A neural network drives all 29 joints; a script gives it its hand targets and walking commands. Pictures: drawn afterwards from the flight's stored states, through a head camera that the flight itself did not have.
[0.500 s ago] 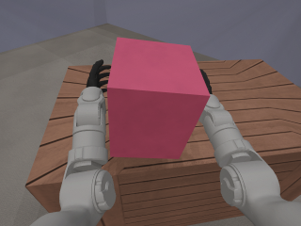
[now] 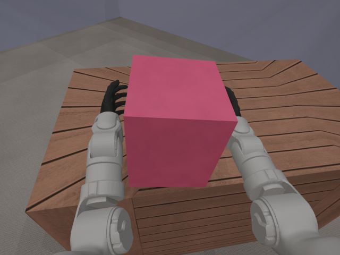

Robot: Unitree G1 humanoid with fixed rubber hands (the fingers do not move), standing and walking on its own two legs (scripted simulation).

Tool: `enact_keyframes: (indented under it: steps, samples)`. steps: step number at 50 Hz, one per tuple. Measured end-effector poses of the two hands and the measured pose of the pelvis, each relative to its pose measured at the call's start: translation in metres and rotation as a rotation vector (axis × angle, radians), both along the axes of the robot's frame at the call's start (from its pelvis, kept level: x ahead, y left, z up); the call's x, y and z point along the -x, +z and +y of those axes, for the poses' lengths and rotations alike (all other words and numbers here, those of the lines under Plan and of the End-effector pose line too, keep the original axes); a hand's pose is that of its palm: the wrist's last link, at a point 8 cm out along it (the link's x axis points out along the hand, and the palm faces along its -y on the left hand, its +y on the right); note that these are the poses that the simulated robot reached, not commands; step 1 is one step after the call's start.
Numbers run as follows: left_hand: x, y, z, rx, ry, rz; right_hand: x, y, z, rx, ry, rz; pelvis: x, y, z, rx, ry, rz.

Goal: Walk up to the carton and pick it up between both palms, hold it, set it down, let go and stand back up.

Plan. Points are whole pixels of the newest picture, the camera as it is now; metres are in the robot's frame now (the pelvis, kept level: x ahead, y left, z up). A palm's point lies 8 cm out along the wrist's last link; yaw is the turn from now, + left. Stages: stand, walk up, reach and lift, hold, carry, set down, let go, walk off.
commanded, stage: set down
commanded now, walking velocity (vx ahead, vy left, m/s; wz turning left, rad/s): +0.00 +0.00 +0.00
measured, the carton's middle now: (171, 124) +0.39 +0.02 +0.12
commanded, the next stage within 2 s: none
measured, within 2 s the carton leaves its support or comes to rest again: rests again in 1.04 s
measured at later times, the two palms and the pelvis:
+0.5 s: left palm (113, 124) +0.38 +0.16 +0.13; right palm (229, 127) +0.38 -0.13 +0.11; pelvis +0.00 +0.00 +0.00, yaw -1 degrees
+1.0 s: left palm (113, 132) +0.38 +0.16 +0.10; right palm (226, 134) +0.38 -0.13 +0.09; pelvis +0.00 +0.00 +0.00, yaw -1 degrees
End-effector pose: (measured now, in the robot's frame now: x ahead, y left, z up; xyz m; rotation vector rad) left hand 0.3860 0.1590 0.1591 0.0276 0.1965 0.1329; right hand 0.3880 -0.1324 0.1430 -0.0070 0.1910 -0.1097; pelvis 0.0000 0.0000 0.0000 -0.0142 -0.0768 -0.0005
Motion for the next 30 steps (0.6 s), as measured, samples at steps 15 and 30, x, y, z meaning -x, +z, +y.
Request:
enact_keyframes:
  steps: [15,30]
  samples:
    - [0.003,-0.019,0.001,0.005,0.004,0.028,0.002,-0.019,0.001,0.003,0.001,0.024,0.003,0.0,-0.001,-0.003,-0.002,0.025]
    - [0.003,-0.037,-0.002,0.009,0.005,0.04,0.003,-0.036,-0.002,0.015,0.006,0.033,0.0,0.001,-0.002,-0.004,-0.011,0.046]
